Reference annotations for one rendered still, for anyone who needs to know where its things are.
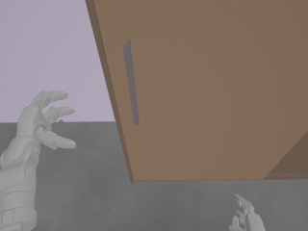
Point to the right robot hand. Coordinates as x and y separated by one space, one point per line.
248 219

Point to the handle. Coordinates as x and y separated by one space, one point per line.
131 80

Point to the left robot hand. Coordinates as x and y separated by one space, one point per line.
31 119

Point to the wardrobe door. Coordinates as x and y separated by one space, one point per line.
221 85
296 160

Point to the left robot forearm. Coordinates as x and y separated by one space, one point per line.
18 185

